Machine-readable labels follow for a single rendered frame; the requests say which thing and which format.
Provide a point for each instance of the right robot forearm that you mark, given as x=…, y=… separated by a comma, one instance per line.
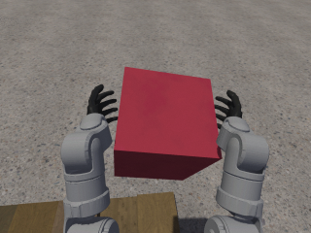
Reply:
x=246, y=156

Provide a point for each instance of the left robot upper arm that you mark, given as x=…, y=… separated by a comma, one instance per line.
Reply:
x=99, y=224

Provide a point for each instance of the left robot forearm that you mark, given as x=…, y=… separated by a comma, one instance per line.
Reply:
x=82, y=155

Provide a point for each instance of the robot left hand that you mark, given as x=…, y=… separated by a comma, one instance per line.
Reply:
x=95, y=107

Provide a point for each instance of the robot right hand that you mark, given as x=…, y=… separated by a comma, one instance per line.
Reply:
x=234, y=107

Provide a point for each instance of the carton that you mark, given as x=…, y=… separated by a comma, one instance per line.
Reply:
x=167, y=127

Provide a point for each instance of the right robot upper arm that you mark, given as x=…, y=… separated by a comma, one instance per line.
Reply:
x=229, y=224

